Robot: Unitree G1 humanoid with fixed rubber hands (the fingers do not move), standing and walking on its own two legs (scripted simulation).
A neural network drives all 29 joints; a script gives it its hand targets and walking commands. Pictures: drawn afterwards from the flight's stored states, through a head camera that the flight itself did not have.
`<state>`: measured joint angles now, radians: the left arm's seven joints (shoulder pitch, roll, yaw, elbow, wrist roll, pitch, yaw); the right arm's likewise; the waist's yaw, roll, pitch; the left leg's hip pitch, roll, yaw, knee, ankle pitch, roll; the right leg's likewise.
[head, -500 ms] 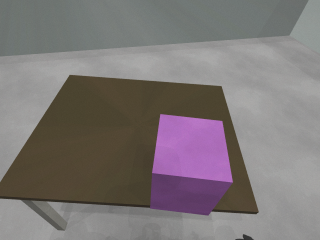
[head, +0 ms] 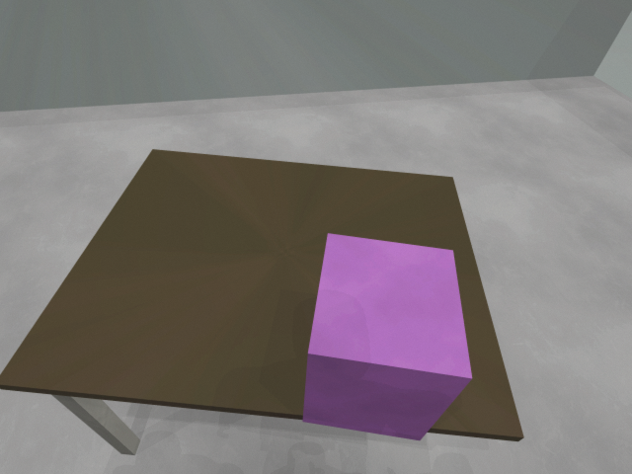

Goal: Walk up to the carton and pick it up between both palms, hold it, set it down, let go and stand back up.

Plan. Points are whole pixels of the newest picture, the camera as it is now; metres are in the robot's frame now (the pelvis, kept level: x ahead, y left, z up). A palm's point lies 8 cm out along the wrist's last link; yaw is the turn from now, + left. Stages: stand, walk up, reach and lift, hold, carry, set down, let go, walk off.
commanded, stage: stand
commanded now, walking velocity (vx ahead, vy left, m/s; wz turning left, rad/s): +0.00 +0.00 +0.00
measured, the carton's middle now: (374, 339) +0.37 -0.09 -0.09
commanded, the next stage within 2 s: none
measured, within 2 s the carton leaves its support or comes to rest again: neither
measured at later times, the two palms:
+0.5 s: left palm out of the picture +0.01 +0.24 -0.14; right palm out of the picture +0.08 -0.26 -0.11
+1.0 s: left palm out of the picture -0.04 +0.22 -0.15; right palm out of the picture +0.05 -0.25 -0.13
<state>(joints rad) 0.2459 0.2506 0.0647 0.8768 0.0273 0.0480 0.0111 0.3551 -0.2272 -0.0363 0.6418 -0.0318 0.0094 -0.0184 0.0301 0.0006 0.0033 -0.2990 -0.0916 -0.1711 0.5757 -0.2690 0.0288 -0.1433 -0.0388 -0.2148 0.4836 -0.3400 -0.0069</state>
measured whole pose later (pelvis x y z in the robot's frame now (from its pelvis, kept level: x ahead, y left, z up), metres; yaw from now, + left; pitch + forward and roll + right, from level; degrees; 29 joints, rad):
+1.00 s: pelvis +0.00 -0.02 +0.00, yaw +2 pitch +0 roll -1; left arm 0.32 0.20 0.03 1.08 0.02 0.04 0.04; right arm 0.28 -0.18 -0.01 0.96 -0.02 0.02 -0.05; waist 0.03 -0.01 0.02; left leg -0.29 -0.09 -0.20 0.57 -0.26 0.00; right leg -0.13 -0.03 -0.23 0.50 -0.36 -0.03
